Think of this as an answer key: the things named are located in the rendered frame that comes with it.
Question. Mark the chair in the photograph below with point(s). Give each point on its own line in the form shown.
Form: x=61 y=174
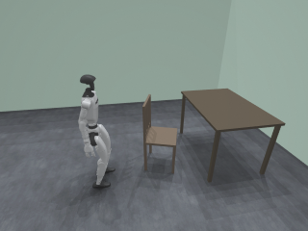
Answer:
x=154 y=135

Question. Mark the right robot hand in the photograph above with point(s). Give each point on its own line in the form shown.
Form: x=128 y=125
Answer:
x=89 y=149

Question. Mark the robot right upper arm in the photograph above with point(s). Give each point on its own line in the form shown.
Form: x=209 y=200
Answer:
x=85 y=106

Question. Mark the robot right foot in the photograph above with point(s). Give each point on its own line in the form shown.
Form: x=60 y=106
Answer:
x=101 y=185

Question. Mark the table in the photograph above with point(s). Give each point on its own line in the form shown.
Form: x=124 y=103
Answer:
x=226 y=111

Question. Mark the right robot forearm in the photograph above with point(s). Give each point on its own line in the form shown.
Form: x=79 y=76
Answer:
x=84 y=131

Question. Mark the robot torso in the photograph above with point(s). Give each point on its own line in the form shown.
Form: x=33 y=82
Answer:
x=92 y=116

